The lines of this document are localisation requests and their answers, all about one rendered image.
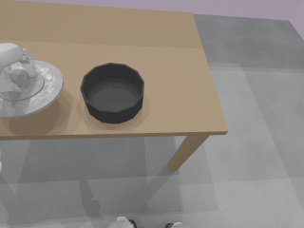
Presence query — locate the pot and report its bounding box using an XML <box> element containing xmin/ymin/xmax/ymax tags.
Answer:
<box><xmin>80</xmin><ymin>63</ymin><xmax>144</xmax><ymax>124</ymax></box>

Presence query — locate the knob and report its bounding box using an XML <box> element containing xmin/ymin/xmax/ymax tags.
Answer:
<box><xmin>8</xmin><ymin>68</ymin><xmax>30</xmax><ymax>87</ymax></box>

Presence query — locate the left robot shin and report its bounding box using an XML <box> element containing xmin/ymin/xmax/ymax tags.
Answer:
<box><xmin>117</xmin><ymin>217</ymin><xmax>129</xmax><ymax>222</ymax></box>

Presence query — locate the lid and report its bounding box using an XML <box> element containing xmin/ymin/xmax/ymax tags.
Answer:
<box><xmin>0</xmin><ymin>60</ymin><xmax>64</xmax><ymax>119</ymax></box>

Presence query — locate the left robot hand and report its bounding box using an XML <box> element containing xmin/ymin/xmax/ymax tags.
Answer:
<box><xmin>0</xmin><ymin>43</ymin><xmax>37</xmax><ymax>94</ymax></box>

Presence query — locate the table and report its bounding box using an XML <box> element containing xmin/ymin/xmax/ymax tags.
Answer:
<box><xmin>0</xmin><ymin>0</ymin><xmax>229</xmax><ymax>172</ymax></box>

